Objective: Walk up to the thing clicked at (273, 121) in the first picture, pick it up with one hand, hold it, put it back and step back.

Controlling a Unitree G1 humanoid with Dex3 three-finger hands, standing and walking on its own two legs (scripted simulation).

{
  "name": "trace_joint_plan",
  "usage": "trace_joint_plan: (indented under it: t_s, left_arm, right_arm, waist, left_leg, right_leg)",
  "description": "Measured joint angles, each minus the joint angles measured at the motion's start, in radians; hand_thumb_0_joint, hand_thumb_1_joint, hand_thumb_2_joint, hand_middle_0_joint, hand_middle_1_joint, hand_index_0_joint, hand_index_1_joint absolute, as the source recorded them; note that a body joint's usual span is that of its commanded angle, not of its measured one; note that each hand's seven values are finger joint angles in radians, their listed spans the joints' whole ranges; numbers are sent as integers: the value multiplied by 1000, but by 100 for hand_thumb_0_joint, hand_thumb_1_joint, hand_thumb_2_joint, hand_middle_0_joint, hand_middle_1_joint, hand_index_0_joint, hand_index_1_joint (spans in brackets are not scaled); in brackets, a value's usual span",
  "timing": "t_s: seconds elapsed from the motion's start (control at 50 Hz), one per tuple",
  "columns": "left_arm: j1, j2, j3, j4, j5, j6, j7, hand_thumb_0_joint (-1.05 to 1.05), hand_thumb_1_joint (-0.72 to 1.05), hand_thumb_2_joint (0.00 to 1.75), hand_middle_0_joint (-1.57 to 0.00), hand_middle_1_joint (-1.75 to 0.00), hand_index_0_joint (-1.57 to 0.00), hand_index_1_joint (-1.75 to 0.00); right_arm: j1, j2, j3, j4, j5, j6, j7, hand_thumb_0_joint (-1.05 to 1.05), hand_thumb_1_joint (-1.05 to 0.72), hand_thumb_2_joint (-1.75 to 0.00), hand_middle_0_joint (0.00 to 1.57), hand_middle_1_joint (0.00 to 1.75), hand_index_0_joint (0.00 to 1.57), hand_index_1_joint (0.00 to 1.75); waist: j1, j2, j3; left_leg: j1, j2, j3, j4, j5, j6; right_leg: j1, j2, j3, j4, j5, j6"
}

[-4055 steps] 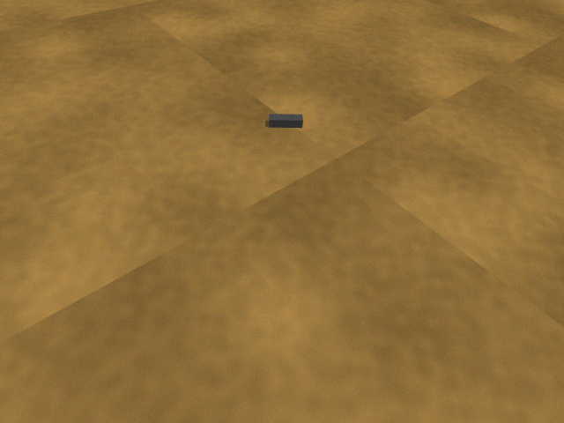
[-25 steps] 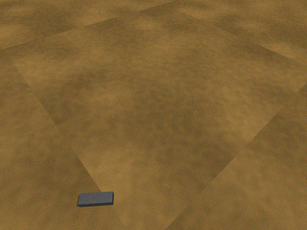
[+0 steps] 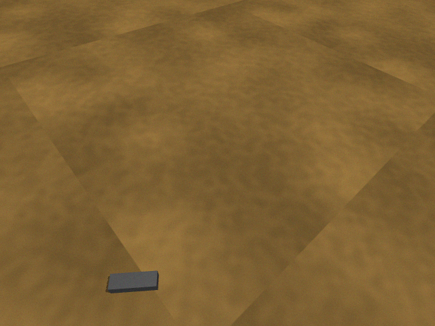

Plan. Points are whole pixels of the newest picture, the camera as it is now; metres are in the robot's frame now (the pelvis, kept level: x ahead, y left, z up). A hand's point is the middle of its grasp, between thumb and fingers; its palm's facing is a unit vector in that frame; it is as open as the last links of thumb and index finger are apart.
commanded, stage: stand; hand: left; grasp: from above
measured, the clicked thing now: (134, 281) +0.44 +0.32 -0.76
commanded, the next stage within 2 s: step back in 0.34 s
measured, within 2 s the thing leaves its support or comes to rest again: neither
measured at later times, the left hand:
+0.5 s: hand out of the picture +0.07 +0.27 -0.16, palm faces +0.02 -0.93 -0.37, open 7.4 cm
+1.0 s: hand out of the picture +0.03 +0.32 -0.18, palm faces -0.09 -0.93 -0.36, open 7.4 cm
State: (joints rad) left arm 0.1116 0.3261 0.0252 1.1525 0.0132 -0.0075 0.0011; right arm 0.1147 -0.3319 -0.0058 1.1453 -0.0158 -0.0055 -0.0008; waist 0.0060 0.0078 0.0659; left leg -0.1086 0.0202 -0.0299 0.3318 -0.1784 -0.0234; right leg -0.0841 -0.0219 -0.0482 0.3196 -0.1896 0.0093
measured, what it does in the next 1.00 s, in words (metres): walks backwards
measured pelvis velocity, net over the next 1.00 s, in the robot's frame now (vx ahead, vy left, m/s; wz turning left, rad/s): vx -0.09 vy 0.06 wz -0.05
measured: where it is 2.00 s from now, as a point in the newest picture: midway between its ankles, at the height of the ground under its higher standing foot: outside the picture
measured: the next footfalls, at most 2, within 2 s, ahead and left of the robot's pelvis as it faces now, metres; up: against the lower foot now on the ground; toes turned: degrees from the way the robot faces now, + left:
right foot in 1.10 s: -0.08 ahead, -0.06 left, +0.00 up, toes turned -1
left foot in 1.48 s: -0.17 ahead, +0.18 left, +0.00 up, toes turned -4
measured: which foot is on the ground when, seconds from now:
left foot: down 0.00-1.00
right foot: down 0.00-0.66, up 0.68-1.00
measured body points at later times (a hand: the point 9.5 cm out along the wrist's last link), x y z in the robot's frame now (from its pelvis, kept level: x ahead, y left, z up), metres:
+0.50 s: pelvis -0.02 +0.00 -0.01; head +0.04 +0.00 +0.44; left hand +0.07 +0.32 -0.14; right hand +0.08 -0.30 -0.14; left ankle +0.00 +0.13 -0.75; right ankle -0.01 -0.12 -0.75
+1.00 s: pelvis -0.09 +0.06 -0.02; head -0.01 +0.07 +0.42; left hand +0.04 +0.36 -0.16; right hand -0.01 -0.25 -0.14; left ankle -0.05 +0.14 -0.75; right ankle -0.12 -0.07 -0.71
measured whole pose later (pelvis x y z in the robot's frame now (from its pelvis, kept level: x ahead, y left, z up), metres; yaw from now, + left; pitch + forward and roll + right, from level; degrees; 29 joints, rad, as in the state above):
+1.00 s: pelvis -0.09 +0.06 -0.02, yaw -3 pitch -1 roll +0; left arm 0.11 0.38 0.07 0.89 0.01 0.06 0.02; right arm 0.12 -0.33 -0.06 0.87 -0.02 0.02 -0.02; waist -0.02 -0.04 0.21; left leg -0.29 -0.04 0.06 0.59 -0.27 0.07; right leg -0.36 0.07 0.12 0.93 -0.48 0.01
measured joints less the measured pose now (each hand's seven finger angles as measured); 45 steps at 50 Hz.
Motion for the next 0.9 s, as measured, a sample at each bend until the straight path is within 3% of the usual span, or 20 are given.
trace_joint_plan:
  t_s: [0.34,0.42,0.52,0.6,0.62,0.64,0.66,0.68,0.76,0.82,0.9]
  left_arm:
    - [-1,5,-5,-11,-2,-1,-3,0,90,90,-21,-30,-20,-30]
    - [-14,13,23,-54,-16,5,1,0,90,90,-21,-30,-21,-30]
    - [-42,29,42,-116,-14,24,6,0,90,90,-21,-30,-21,-30]
    - [-52,40,46,-165,5,39,8,0,90,90,-21,-30,-21,-30]
    - [-55,44,46,-175,8,42,8,0,90,90,-21,-30,-21,-30]
    - [-59,49,44,-186,8,45,8,0,90,90,-21,-30,-21,-30]
    - [-66,53,43,-199,5,48,9,0,90,90,-21,-30,-21,-30]
    - [-79,61,44,-210,0,52,11,0,90,90,-21,-30,-21,-30]
    - [-107,79,49,-245,-6,66,31,0,90,90,-21,-30,-20,-30]
    - [-95,72,40,-257,-13,68,33,0,90,90,-21,-30,-20,-30]
    - [-47,60,36,-266,-7,65,27,0,90,90,-21,-30,-20,-30]
  right_arm:
    - [-3,-2,6,-3,1,-3,2,0,-90,-89,21,30,20,30]
    - [-29,-15,-7,-41,12,15,9,0,-90,-89,21,30,20,30]
    - [-53,-45,-30,-102,19,36,12,0,-90,-89,21,30,20,30]
    - [-32,-64,-48,-144,16,55,18,0,-90,-89,21,30,20,30]
    - [-21,-66,-50,-152,17,55,20,0,-90,-89,21,30,20,30]
    - [-8,-69,-52,-159,17,52,22,0,-90,-89,20,30,20,30]
    - [6,-72,-55,-165,14,48,22,0,-90,-89,21,30,20,30]
    - [11,-66,-60,-166,8,45,19,0,-90,-89,20,30,20,30]
    - [30,-23,-52,-181,-8,39,14,0,-90,-89,21,30,20,30]
    - [38,-8,-48,-195,-14,45,2,0,-90,-89,21,30,21,30]
    - [22,-3,-51,-228,-12,41,-13,1,-90,-89,21,30,21,30]
  waist:
    - [-1,2,-5]
    - [-8,7,36]
    - [-13,13,101]
    - [-15,-10,109]
    - [-20,-15,105]
    - [-24,-17,100]
    - [-27,-17,94]
    - [-25,-31,101]
    - [-26,-67,139]
    - [-32,-66,136]
    - [-26,-55,141]
  left_leg:
    - [2,-1,2,-7,-3,-1]
    - [-62,1,-4,80,-31,4]
    - [-172,-9,-8,250,-58,40]
    - [-221,-57,-8,441,-242,73]
    - [-213,-59,-5,437,-240,79]
    - [-198,-53,-1,404,-175,81]
    - [-182,-50,-4,367,-174,70]
    - [-182,-59,1,363,-207,68]
    - [-181,-64,9,340,-180,76]
    - [-175,-61,14,271,-128,82]
    - [-169,-55,48,233,-97,93]
  right_leg:
    - [-3,-2,2,3,-7,0]
    - [-56,1,-3,70,-28,-4]
    - [-128,-6,-7,164,-51,-5]
    - [-190,-39,9,251,-80,7]
    - [-206,-47,9,271,-87,13]
    - [-223,-51,7,294,-96,21]
    - [-246,-54,5,325,-107,23]
    - [-272,-54,28,368,-116,8]
    - [-349,69,182,623,-350,-38]
    - [-382,127,209,742,-337,-42]
    - [-364,130,197,783,-302,-18]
